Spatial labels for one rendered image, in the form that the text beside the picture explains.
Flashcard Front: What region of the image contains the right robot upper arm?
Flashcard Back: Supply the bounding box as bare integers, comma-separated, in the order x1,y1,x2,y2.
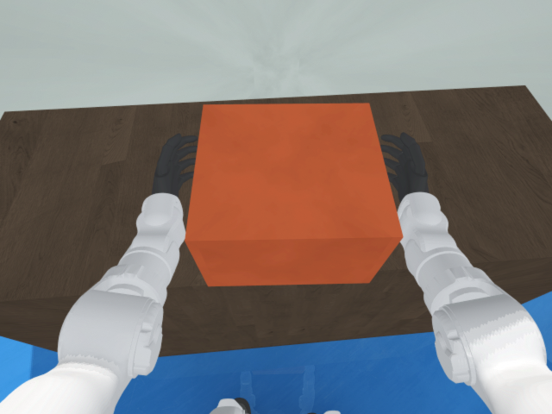
432,294,552,414

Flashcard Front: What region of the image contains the robot left hand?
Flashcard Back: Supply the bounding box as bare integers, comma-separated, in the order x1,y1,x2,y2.
152,133,198,197

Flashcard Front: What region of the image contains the left robot shin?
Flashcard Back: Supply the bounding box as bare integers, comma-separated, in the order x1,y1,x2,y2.
217,398,243,410

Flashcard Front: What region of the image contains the robot left forearm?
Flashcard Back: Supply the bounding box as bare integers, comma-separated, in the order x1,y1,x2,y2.
58,193,185,361

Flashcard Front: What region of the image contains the carton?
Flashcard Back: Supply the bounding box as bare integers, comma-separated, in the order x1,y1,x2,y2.
185,103,403,286

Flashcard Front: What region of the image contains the robot right hand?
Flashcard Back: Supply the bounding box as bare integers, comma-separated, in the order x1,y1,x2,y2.
380,132,429,203

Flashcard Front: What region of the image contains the left robot upper arm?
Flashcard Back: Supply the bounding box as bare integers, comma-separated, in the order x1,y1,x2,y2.
0,290,163,414

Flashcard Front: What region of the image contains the pedestal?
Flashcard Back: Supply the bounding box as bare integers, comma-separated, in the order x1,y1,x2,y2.
0,85,552,357

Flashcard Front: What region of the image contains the robot right forearm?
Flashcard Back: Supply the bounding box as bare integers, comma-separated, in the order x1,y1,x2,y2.
397,192,547,365

